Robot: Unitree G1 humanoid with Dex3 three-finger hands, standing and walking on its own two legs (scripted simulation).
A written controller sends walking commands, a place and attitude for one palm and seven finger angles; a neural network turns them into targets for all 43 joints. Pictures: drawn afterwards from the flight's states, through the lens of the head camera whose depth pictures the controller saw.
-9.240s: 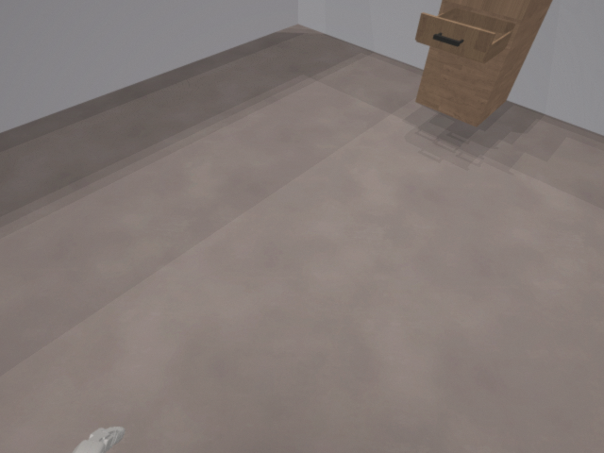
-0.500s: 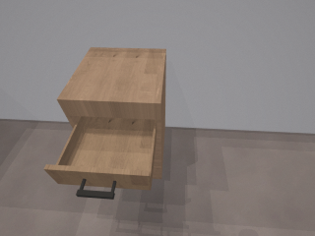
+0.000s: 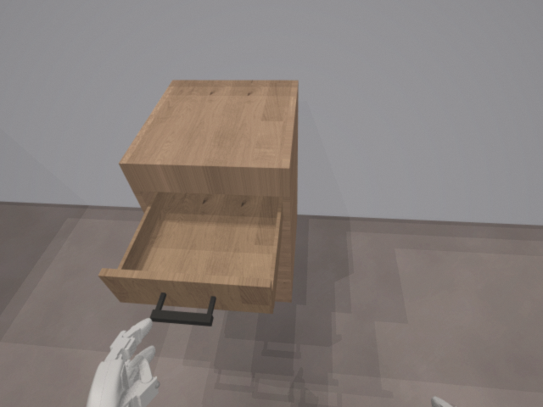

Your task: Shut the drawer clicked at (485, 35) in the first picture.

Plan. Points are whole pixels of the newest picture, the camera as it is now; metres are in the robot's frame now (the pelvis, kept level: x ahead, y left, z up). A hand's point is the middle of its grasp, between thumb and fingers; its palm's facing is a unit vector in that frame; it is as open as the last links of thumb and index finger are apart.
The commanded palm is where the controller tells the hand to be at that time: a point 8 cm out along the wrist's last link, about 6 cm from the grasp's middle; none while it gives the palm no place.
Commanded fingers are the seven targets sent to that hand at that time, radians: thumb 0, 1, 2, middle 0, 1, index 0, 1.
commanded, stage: raise the hand and make a fist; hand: left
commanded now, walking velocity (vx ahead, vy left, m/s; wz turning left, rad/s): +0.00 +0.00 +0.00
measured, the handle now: (184, 308) +0.37 +0.22 -0.22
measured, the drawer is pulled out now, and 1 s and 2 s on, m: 0.26 0.26 0.26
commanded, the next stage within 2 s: bring the fist close to the handle in 1.70 s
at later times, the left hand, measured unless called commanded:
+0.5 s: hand (175, 385) +0.18 +0.16 -0.07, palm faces -0.14 -0.99 -0.06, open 4.5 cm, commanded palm +0.16 +0.23 -0.09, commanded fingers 0.00 0.90 0.90 -0.92 -1.08 -0.92 -1.08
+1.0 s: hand (172, 391) +0.18 +0.18 -0.11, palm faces -0.12 -0.99 -0.02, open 3.1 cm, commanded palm +0.16 +0.24 -0.11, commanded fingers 0.00 0.90 0.90 -1.40 -1.60 -1.40 -1.60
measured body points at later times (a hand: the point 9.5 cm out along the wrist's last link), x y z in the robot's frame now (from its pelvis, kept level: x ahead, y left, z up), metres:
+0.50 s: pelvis -0.04 +0.01 -0.13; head +0.05 +0.01 +0.32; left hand +0.18 +0.22 -0.07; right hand +0.19 -0.20 -0.20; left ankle +0.03 +0.10 -0.73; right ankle +0.01 -0.09 -0.73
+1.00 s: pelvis -0.02 +0.03 -0.14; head +0.08 +0.05 +0.30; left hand +0.18 +0.23 -0.11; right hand +0.19 -0.22 -0.20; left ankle +0.03 +0.10 -0.73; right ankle +0.01 -0.09 -0.73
